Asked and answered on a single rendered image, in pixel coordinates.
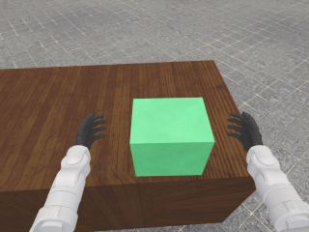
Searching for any left robot forearm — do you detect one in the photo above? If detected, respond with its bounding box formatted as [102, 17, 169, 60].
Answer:
[29, 145, 91, 232]

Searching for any carton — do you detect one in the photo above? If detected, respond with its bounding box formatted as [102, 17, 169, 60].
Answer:
[129, 98, 215, 177]

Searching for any right robot forearm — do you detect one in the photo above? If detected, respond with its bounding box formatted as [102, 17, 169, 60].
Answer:
[246, 145, 309, 232]

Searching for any robot left hand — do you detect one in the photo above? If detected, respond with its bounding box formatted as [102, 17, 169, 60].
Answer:
[73, 112, 106, 151]

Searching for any pedestal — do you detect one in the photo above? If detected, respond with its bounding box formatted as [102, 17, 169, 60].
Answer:
[0, 60, 256, 232]

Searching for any robot right hand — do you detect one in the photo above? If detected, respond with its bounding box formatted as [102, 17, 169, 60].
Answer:
[226, 111, 264, 153]

